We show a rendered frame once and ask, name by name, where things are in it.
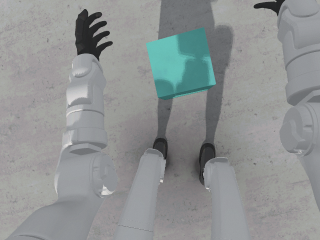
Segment left robot upper arm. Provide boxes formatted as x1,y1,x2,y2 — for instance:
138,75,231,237
5,152,118,240

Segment robot thigh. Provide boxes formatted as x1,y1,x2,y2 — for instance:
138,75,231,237
204,162,252,240
112,153,166,240

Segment left robot hand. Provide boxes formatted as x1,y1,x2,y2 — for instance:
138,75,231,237
75,9,113,61

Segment left robot thigh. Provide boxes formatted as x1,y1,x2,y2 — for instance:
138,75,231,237
112,153,166,240

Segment right robot hand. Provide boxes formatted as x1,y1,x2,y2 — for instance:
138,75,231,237
253,0,285,16

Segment left robot forearm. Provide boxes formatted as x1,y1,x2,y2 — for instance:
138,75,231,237
54,53,108,192

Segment carton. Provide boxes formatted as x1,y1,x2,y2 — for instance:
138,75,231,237
146,27,216,100

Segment right robot upper arm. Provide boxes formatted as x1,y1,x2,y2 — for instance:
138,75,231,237
279,102,320,212

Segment right robot forearm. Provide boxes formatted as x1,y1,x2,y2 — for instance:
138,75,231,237
277,0,320,106

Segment right robot thigh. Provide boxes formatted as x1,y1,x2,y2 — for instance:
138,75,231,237
204,162,252,240

